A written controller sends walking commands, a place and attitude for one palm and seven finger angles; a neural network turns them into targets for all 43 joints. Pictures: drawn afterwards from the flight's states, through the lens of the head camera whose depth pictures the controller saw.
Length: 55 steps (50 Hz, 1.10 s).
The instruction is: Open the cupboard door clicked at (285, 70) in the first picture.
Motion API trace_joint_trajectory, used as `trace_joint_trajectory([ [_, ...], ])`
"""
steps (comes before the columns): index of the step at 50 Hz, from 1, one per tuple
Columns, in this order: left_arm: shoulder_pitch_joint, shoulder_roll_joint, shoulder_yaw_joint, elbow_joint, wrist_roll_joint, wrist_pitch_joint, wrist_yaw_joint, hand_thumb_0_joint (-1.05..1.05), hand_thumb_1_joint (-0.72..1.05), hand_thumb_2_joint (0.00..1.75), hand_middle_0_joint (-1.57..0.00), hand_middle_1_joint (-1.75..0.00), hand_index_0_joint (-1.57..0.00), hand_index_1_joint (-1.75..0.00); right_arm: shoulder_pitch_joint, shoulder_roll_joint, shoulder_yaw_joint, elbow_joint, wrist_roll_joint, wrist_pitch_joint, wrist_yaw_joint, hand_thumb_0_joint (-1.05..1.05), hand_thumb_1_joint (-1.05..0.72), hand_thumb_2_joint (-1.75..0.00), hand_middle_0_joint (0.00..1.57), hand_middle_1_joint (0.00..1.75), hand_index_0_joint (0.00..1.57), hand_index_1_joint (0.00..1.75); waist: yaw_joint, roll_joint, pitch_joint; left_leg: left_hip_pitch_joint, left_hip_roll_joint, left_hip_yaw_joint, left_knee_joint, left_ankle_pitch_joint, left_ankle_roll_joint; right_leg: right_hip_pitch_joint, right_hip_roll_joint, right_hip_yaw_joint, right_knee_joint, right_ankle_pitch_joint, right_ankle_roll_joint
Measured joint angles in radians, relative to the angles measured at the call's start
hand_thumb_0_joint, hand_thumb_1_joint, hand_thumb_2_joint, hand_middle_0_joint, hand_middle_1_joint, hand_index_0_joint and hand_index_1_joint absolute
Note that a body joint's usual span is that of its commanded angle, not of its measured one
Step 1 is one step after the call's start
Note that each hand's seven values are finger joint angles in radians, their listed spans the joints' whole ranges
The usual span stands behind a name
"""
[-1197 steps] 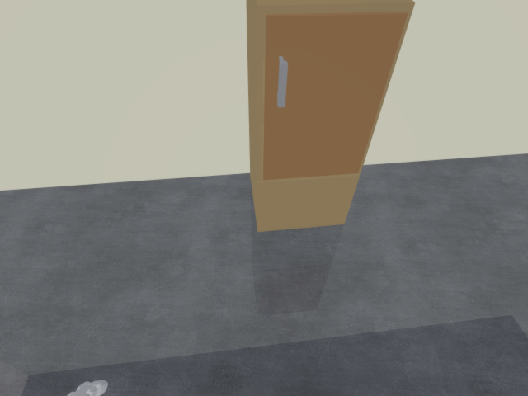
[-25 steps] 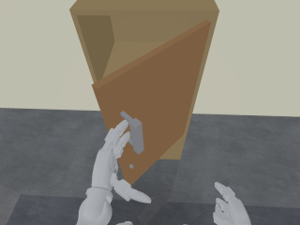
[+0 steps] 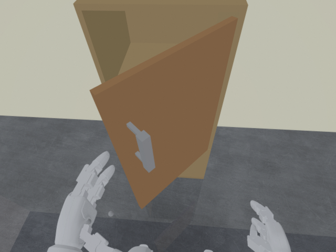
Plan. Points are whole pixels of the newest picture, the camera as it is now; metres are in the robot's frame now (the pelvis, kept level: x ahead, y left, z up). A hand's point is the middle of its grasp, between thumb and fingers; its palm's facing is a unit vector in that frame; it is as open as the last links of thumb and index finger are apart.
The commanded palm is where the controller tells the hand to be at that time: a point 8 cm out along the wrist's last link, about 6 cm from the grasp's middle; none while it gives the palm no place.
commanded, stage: draw the hand back to the body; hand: left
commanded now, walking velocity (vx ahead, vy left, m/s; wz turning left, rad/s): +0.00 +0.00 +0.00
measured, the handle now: (140, 147) +0.33 +0.09 +0.08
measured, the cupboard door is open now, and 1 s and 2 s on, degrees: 48 48 48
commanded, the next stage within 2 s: step back with the hand held close in 1.68 s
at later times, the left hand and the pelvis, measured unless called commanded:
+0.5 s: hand (80, 209) +0.18 +0.16 +0.12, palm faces -0.03 -1.00 -0.06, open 16.3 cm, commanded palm +0.15 +0.23 +0.14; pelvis +0.00 +0.02 +0.01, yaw -1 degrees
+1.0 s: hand (13, 182) +0.20 +0.26 +0.17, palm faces +0.30 -0.88 -0.37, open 12.7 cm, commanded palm +0.16 +0.30 +0.20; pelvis +0.01 +0.04 +0.06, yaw -1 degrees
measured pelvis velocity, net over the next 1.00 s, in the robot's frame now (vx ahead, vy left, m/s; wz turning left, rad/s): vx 0.01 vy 0.04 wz -0.02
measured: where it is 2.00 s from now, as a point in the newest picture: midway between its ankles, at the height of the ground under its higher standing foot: outside the picture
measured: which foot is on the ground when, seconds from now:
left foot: down 0.00-1.00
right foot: down 0.00-1.00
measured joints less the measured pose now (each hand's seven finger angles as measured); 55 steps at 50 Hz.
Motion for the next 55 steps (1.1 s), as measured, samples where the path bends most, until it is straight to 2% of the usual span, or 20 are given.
trace_joint_trajectory([
  [4,0.002,0.007,0.007,-0.002,-0.013,0.005,-0.017,-0.01,-0.50,0.30,-0.15,-0.30,-0.15,-0.30,0.002,-0.002,-0.003,-0.003,0.005,-0.006,-0.006,0.02,-0.90,-0.90,0.20,0.30,0.20,0.30,-0.002,0.005,0.000,-0.013,0.000,-0.003,0.015,-0.002,0.001,-0.011,0.000,-0.002,0.012,-0.001,0.000],
  [10,-0.021,0.016,0.003,-0.024,-0.013,0.025,-0.007,-0.01,-0.50,0.30,-0.15,-0.30,-0.15,-0.30,0.007,0.005,0.001,-0.009,0.010,-0.016,-0.014,0.02,-0.90,-0.90,0.20,0.30,0.20,0.30,-0.001,0.007,0.001,-0.019,0.002,0.002,0.028,-0.003,0.006,-0.017,0.001,0.003,0.019,0.004,0.003],
  [16,-0.022,0.046,0.058,-0.068,-0.033,0.070,0.008,-0.01,-0.50,0.30,-0.15,-0.30,-0.15,-0.30,0.023,0.016,0.014,-0.002,0.025,-0.016,-0.021,0.02,-0.90,-0.90,0.20,0.30,0.20,0.30,-0.002,0.016,-0.009,0.030,0.004,0.009,-0.006,0.006,0.013,0.033,0.005,0.009,-0.022,0.020,0.010],
  [24,-0.006,0.060,0.086,-0.097,-0.060,0.155,-0.022,-0.01,-0.50,0.30,-0.15,-0.30,-0.15,-0.30,0.031,0.007,0.033,0.005,0.033,-0.040,-0.034,0.02,-0.90,-0.90,0.20,0.30,0.20,0.30,0.003,0.021,-0.008,0.102,-0.002,0.012,-0.062,0.026,0.025,0.111,0.003,0.013,-0.091,0.047,0.023],
  [31,-0.019,0.094,0.151,-0.125,-0.091,0.187,-0.037,-0.01,-0.46,0.32,-0.15,-0.30,-0.15,-0.30,0.023,0.002,0.039,0.022,0.039,-0.069,-0.041,0.02,-0.90,-0.90,0.20,0.30,0.20,0.30,0.014,0.015,0.006,0.154,-0.005,0.009,-0.098,0.037,0.031,0.170,0.002,0.010,-0.139,0.065,0.030],
  [33,-0.020,0.121,0.153,-0.152,-0.025,0.212,0.024,-0.01,-0.43,0.33,-0.15,-0.30,-0.16,-0.30,0.022,0.007,0.039,0.033,0.031,-0.066,-0.054,0.02,-0.90,-0.90,0.20,0.30,0.20,0.30,0.028,0.010,0.009,0.183,-0.004,0.016,-0.122,0.043,0.033,0.197,0.004,0.016,-0.164,0.074,0.033],
  [35,-0.006,0.137,0.154,-0.177,0.026,0.237,0.093,-0.01,-0.39,0.35,-0.16,-0.30,-0.16,-0.30,0.018,0.013,0.042,0.044,0.024,-0.060,-0.064,0.02,-0.90,-0.90,0.20,0.30,0.20,0.30,0.031,0.009,0.012,0.218,-0.005,0.021,-0.159,0.057,0.035,0.231,0.005,0.021,-0.202,0.090,0.037],
  [39,0.008,0.135,0.155,-0.184,0.084,0.268,0.179,-0.01,-0.28,0.40,-0.16,-0.30,-0.16,-0.30,0.008,0.017,0.045,0.060,0.016,-0.048,-0.074,0.02,-0.90,-0.90,0.20,0.30,0.20,0.30,0.033,0.017,0.036,0.288,-0.009,0.029,-0.231,0.085,0.042,0.302,0.004,0.028,-0.280,0.124,0.043],
  [45,-0.012,0.153,0.179,-0.152,0.114,0.287,0.231,-0.01,-0.09,0.48,-0.17,-0.30,-0.17,-0.30,-0.007,0.021,0.055,0.104,0.005,-0.043,-0.082,0.02,-0.90,-0.90,0.20,0.30,0.20,0.30,0.040,0.013,0.078,0.386,-0.021,0.042,-0.337,0.128,0.051,0.394,-0.004,0.041,-0.379,0.167,0.053],
  [55,-0.060,0.178,0.273,-0.152,0.117,0.274,0.253,0.00,0.25,0.62,-0.18,-0.30,-0.18,-0.30,-0.031,0.018,0.051,0.169,-0.004,-0.050,-0.065,0.02,-0.90,-0.90,0.20,0.30,0.20,0.30,0.049,0.012,0.109,0.524,-0.036,0.058,-0.484,0.183,0.056,0.523,-0.012,0.055,-0.516,0.221,0.063],
])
